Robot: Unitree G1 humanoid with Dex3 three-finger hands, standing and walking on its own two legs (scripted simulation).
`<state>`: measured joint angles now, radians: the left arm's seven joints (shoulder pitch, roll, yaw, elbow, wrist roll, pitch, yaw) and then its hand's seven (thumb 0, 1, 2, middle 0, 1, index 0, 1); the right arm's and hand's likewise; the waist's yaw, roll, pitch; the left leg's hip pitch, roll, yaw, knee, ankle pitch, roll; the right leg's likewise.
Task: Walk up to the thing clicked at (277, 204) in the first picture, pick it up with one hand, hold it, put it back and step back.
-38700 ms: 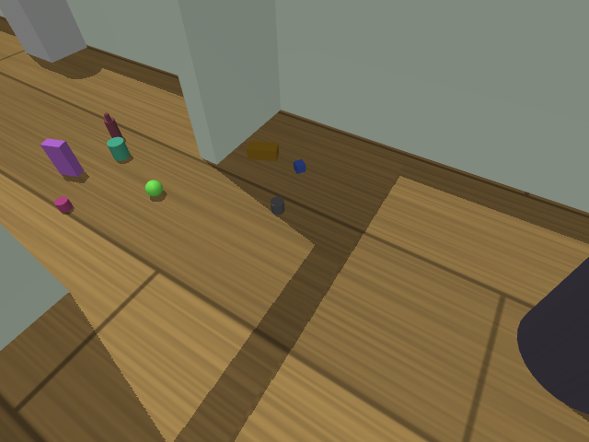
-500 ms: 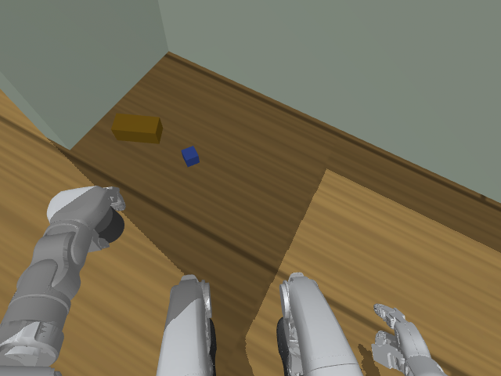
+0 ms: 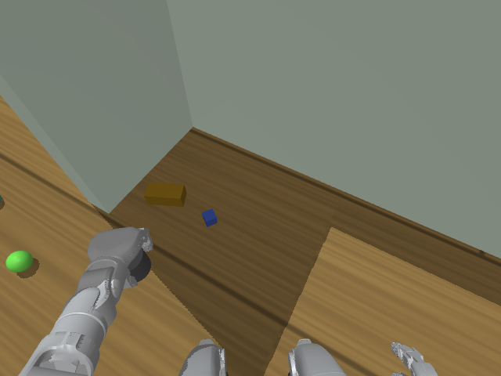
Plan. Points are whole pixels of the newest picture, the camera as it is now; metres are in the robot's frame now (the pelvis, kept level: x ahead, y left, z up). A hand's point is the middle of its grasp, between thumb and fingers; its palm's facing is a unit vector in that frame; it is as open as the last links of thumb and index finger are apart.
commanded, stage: lift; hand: left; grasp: from above
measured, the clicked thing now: (130, 262) +0.35 +0.24 -0.11
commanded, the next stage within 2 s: hold in 0.16 s
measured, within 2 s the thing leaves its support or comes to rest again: neither
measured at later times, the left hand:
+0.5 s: hand (122, 246) +0.34 +0.23 -0.02, palm faces -0.45 -0.07 -0.89, open 8.6 cm
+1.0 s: hand (123, 239) +0.34 +0.22 +0.01, palm faces -0.45 -0.05 -0.89, open 8.7 cm
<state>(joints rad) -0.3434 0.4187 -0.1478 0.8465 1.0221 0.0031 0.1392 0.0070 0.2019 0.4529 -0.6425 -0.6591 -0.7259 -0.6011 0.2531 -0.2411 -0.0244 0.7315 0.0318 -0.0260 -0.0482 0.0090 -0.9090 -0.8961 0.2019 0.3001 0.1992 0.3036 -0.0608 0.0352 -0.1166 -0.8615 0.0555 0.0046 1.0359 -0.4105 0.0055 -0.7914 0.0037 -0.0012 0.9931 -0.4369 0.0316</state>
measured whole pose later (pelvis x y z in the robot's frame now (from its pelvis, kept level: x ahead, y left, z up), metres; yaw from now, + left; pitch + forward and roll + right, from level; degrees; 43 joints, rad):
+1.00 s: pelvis +0.04 +0.00 +0.06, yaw -1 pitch +4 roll +0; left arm -0.27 0.39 -0.22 0.69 1.00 0.04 0.01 0.01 0.21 0.47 -0.62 -0.69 -0.70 -0.62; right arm 0.22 -0.25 -0.03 0.68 0.06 0.05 -0.04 0.01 -0.90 -0.89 0.20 0.30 0.20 0.30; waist -0.01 0.04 -0.05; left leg -0.38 0.03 0.05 0.59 -0.28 0.00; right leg -0.34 -0.02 0.03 0.58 -0.31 0.03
